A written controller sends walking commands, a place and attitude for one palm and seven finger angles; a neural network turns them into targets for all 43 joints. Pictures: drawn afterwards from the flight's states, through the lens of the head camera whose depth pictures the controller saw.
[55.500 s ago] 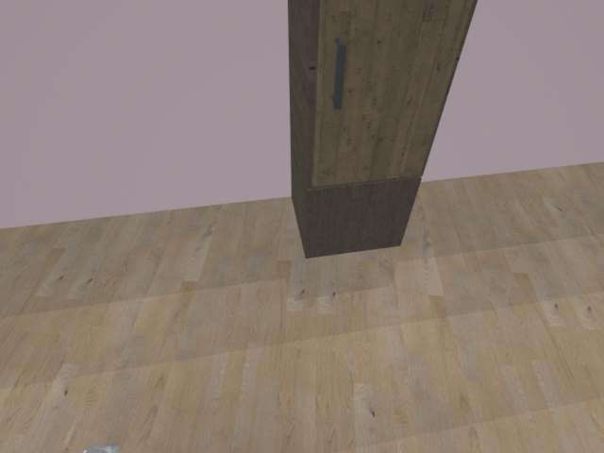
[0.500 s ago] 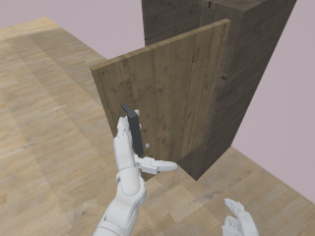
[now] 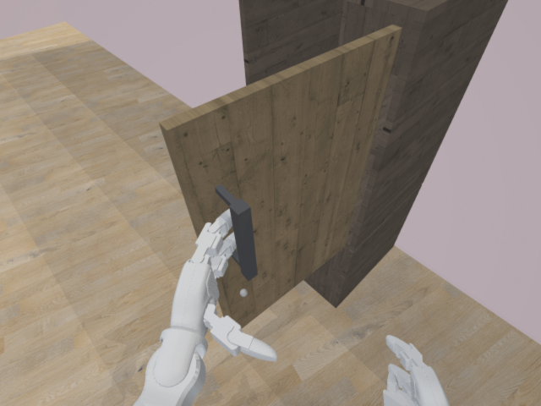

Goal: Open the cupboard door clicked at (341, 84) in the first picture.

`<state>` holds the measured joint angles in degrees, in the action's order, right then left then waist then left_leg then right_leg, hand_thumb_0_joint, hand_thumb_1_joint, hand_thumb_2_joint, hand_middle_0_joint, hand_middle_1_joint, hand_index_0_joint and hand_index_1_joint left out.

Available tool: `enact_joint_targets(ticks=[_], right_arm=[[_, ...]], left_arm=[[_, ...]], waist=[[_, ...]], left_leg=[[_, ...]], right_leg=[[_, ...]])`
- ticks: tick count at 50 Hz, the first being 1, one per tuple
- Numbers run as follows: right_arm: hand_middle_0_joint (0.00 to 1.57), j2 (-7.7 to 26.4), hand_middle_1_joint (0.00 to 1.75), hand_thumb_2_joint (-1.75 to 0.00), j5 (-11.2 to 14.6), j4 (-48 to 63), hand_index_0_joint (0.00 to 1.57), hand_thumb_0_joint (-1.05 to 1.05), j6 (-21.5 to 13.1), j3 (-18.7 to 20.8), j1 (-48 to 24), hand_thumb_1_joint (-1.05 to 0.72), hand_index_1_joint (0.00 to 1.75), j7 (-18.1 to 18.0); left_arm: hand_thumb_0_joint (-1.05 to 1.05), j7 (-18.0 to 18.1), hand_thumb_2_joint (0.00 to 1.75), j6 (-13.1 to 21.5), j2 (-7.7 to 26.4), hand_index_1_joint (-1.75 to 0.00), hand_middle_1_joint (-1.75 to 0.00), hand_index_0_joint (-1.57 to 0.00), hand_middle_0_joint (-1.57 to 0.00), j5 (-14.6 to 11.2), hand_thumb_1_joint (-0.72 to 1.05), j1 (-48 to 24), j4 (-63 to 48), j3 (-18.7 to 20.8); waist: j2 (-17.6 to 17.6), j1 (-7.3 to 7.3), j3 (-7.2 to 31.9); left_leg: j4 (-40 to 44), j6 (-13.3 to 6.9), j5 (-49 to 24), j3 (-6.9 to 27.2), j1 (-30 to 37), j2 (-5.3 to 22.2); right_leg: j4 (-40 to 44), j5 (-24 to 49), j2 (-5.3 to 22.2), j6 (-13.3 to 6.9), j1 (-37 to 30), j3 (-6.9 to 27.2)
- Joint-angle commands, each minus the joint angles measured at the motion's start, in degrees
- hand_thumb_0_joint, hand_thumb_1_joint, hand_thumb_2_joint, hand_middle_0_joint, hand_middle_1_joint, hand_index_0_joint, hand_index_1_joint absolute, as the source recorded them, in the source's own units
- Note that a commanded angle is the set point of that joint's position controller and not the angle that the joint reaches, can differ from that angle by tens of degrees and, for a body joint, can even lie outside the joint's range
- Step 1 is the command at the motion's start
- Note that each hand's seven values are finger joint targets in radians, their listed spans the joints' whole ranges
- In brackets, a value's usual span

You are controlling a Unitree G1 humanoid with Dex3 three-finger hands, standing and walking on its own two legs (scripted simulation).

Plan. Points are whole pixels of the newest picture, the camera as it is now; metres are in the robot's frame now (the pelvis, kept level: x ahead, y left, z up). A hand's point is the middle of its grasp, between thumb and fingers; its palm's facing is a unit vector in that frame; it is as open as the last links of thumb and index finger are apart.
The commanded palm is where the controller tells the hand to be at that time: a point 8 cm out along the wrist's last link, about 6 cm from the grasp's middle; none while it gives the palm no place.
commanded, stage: slide the hand sideways off the handle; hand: left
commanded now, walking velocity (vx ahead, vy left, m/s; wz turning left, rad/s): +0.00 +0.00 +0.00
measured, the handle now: (237, 235) +0.33 +0.08 +0.09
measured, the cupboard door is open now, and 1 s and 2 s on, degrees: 85 85 85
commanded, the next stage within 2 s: draw the hand back to the body in 0.68 s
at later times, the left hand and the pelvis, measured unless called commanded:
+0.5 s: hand (203, 319) +0.21 +0.10 +0.08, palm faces -0.02 -1.00 -0.04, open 16.3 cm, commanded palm +0.18 +0.16 +0.08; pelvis +0.01 -0.01 -0.01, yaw +1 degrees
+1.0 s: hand (168, 328) +0.19 +0.14 +0.10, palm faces -0.02 -1.00 -0.07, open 16.3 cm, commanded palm +0.16 +0.20 +0.11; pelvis +0.01 +0.00 -0.01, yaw +1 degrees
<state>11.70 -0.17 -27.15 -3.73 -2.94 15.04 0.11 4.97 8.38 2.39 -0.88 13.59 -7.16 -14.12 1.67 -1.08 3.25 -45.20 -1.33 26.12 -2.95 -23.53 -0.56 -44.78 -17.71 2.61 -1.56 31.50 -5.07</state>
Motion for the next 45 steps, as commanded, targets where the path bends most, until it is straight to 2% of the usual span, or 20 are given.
enact_joint_targets(ticks=[1,7,8,13,14,15,17,20,21,27,30,31,33,35,39,40,42,43,44,45], right_arm=[[0.20,5.19,0.30,-0.90,0.27,10.45,0.20,0.00,-3.90,2.32,-5.98,-0.90,0.30,-0.99],[0.20,5.57,0.30,-0.90,0.30,11.06,0.20,0.00,-5.44,2.37,-4.55,-0.90,0.30,-1.22],[0.20,5.67,0.30,-0.90,0.33,11.07,0.20,0.00,-5.66,2.58,-4.06,-0.90,0.30,-1.34],[0.20,5.85,0.30,-0.90,0.33,11.61,0.20,0.00,-6.49,2.70,-3.07,-0.90,0.30,-1.64],[0.20,5.92,0.30,-0.90,0.35,11.54,0.20,0.00,-6.60,2.76,-3.04,-0.90,0.30,-1.78],[0.20,6.11,0.30,-0.90,0.48,11.47,0.20,0.00,-6.59,2.74,-2.98,-0.90,0.30,-1.88],[0.20,6.07,0.30,-0.90,0.66,11.75,0.20,0.00,-7.04,2.82,-3.00,-0.90,0.30,-1.88],[0.20,6.24,0.30,-0.90,0.63,12.05,0.20,0.00,-7.66,2.85,-2.61,-0.90,0.30,-2.01],[0.20,6.34,0.30,-0.90,0.68,11.94,0.20,0.00,-7.77,2.95,-2.30,-0.90,0.30,-2.11],[0.20,6.75,0.30,-0.90,1.03,12.20,0.20,0.00,-9.02,3.32,-2.10,-0.90,0.30,-2.47],[0.20,7.08,0.30,-0.90,1.22,11.94,0.20,0.00,-9.18,3.51,-2.21,-0.90,0.30,-2.85],[0.20,7.06,0.30,-0.90,1.25,12.25,0.20,0.00,-9.38,3.40,-2.38,-0.90,0.30,-2.90],[0.20,7.10,0.30,-0.90,1.37,12.21,0.20,0.00,-9.77,3.49,-2.18,-0.90,0.30,-3.11],[0.20,7.40,0.30,-0.90,1.57,11.91,0.20,0.00,-10.14,3.47,-2.50,-0.90,0.30,-3.24],[0.20,7.34,0.30,-0.90,1.69,12.16,0.20,0.00,-10.85,3.66,-1.92,-0.90,0.30,-3.19],[0.20,7.46,0.30,-0.90,1.69,12.20,0.20,0.00,-10.83,3.64,-2.15,-0.90,0.30,-3.15],[0.20,7.18,0.30,-0.90,1.79,12.34,0.20,0.00,-10.64,3.64,-2.10,-0.90,0.30,-3.22],[0.20,7.05,0.30,-0.90,1.87,12.51,0.20,0.00,-10.60,3.39,-2.46,-0.90,0.30,-3.23],[0.20,6.86,0.30,-0.90,1.98,12.40,0.20,0.00,-10.62,3.27,-2.34,-0.90,0.30,-3.27],[0.20,6.95,0.30,-0.90,1.98,12.02,0.20,0.00,-10.45,3.32,-2.85,-0.90,0.30,-3.40]], left_arm=[[0.00,-0.91,0.30,3.18,1.25,-0.30,-0.30,-0.15,-0.15,-0.87,-0.50,-4.59,-16.59,3.16],[0.00,-3.11,0.30,4.16,1.47,-0.30,-0.30,-0.15,-0.15,-2.08,-0.50,0.41,-20.50,2.91],[0.00,-3.26,0.30,4.26,2.33,-0.30,-0.30,-0.15,-0.15,-2.09,-0.50,0.84,-20.71,3.67],[0.00,-5.24,0.30,4.41,4.74,-0.30,-0.30,-0.15,-0.15,-3.10,-0.50,7.42,-22.17,6.91],[0.00,-5.75,0.30,4.50,5.25,-0.30,-0.30,-0.15,-0.15,-3.41,-0.50,7.74,-22.68,7.53],[0.00,-6.10,0.30,4.42,6.43,-0.30,-0.30,-0.15,-0.15,-3.67,-0.50,9.60,-21.80,9.01],[0.00,-7.04,0.30,4.98,5.45,-0.30,-0.30,-0.15,-0.15,-4.39,-0.50,9.10,-23.84,8.12],[0.00,-8.08,0.30,5.39,6.89,-0.30,-0.30,-0.15,-0.15,-5.44,-0.50,12.80,-24.66,10.05],[0.00,-8.40,0.30,5.66,7.66,-0.30,-0.30,-0.15,-0.15,-5.74,-0.50,12.99,-24.71,11.01],[0.00,-11.35,0.30,7.09,8.42,-0.30,-0.30,-0.15,-0.15,-7.90,-0.50,16.36,-25.73,12.42],[0.00,-12.30,0.30,7.55,11.13,-0.30,-0.30,-0.15,-0.15,-8.56,-0.50,16.69,-25.56,15.40],[0.00,-12.75,0.30,7.65,10.05,-0.30,-0.30,-0.15,-0.15,-8.88,-0.50,16.32,-26.09,14.39],[0.00,-13.34,0.30,8.00,9.98,-0.30,-0.30,-0.15,-0.15,-9.73,-0.50,16.77,-25.99,14.94],[0.00,-13.60,0.30,8.14,10.42,-0.30,-0.30,-0.15,-0.15,-9.91,-0.50,15.09,-26.19,14.68],[0.00,-13.71,0.30,8.00,9.47,-0.30,-0.30,-0.15,-0.15,-10.04,-0.50,17.13,-26.34,13.72],[0.00,-13.40,0.30,7.86,10.99,-0.30,-0.30,-0.15,-0.15,-9.89,-0.50,16.73,-27.30,14.88],[0.00,-12.76,0.30,7.19,12.96,-0.30,-0.30,-0.15,-0.15,-9.56,-0.50,16.93,-28.80,16.94],[0.00,-12.54,0.30,6.70,12.53,-0.30,-0.30,-0.15,-0.15,-9.47,-0.50,16.84,-29.24,16.70],[0.00,-12.31,0.30,6.17,12.13,-0.30,-0.30,-0.15,-0.15,-9.73,-0.50,16.22,-29.19,16.63],[0.00,-12.03,0.30,5.46,13.06,-0.30,-0.30,-0.15,-0.15,-9.90,-0.50,17.03,-28.00,18.27]], waist=[[-4.45,-0.26,8.92],[-3.56,0.52,8.68],[-4.17,0.79,8.77],[-5.12,-0.25,10.13],[-5.50,0.08,10.33],[-4.86,-0.25,9.62],[-4.23,0.42,9.17],[-3.37,-0.16,9.71],[-4.44,0.11,9.98],[-4.05,0.51,8.73],[-4.02,0.31,8.63],[-3.13,0.54,8.67],[-4.05,0.50,8.97],[-2.38,0.96,8.28],[-2.91,0.57,9.80],[-1.53,0.13,10.16],[-1.68,-0.30,10.63],[-0.28,-0.36,9.83],[-1.54,-0.11,8.88],[-2.20,-0.57,8.31]], left_leg=[[8.19,0.79,-9.87,3.66,-5.62,-0.11],[6.50,0.85,-10.94,4.04,-6.33,-0.23],[6.04,0.81,-10.96,4.04,-6.44,-0.17],[4.73,0.68,-12.81,3.68,-8.11,-0.53],[4.31,0.58,-12.87,3.57,-8.28,-0.57],[4.20,0.63,-12.39,3.50,-9.15,-0.65],[3.86,0.65,-12.24,3.56,-8.92,-0.63],[3.08,0.64,-12.90,3.50,-9.66,-0.77],[2.68,0.65,-12.84,3.51,-10.15,-0.75],[1.21,0.64,-10.37,3.63,-12.02,-0.81],[0.46,0.69,-9.93,3.72,-13.26,-0.89],[0.32,0.64,-9.18,3.65,-13.19,-0.97],[0.01,0.68,-9.04,3.79,-13.43,-0.96],[-0.33,0.67,-8.60,3.90,-13.22,-0.88],[0.01,0.74,-9.30,4.23,-12.53,-0.81],[0.34,0.77,-9.98,4.33,-12.38,-0.84],[0.97,0.72,-10.09,4.32,-11.67,-0.68],[1.49,0.73,-9.85,4.26,-11.40,-0.71],[1.90,0.75,-9.63,4.41,-11.25,-0.58],[2.18,0.76,-9.64,4.55,-11.61,-0.45]], right_leg=[[5.78,5.87,-1.17,-0.48,-12.80,2.86],[4.31,7.51,-1.32,-0.19,-11.24,2.44],[4.16,7.64,-1.34,-0.08,-10.87,2.49],[3.31,10.75,-1.19,0.06,-12.82,3.05],[3.45,11.29,-1.15,0.22,-12.96,3.42],[3.60,10.38,-1.22,0.10,-12.95,3.66],[3.37,10.36,-1.19,0.25,-12.00,3.47],[2.99,11.08,-1.23,0.15,-12.47,3.72],[2.88,11.18,-1.11,0.32,-12.67,3.94],[3.16,7.41,-1.06,0.54,-10.81,4.81],[3.07,5.52,-1.02,0.34,-10.78,5.29],[3.10,4.38,-0.96,0.44,-10.09,5.36],[3.15,3.84,-0.92,0.55,-10.13,5.38],[3.26,2.57,-1.06,0.40,-8.69,5.33],[2.21,3.65,-1.24,0.43,-8.58,4.14],[1.86,4.23,-1.25,0.16,-9.30,4.00],[1.89,4.61,-1.34,0.18,-9.85,3.74],[2.09,4.30,-1.38,0.10,-9.61,3.47],[2.40,4.17,-1.49,0.24,-9.59,3.14],[2.85,3.66,-1.61,0.11,-10.09,3.25]])
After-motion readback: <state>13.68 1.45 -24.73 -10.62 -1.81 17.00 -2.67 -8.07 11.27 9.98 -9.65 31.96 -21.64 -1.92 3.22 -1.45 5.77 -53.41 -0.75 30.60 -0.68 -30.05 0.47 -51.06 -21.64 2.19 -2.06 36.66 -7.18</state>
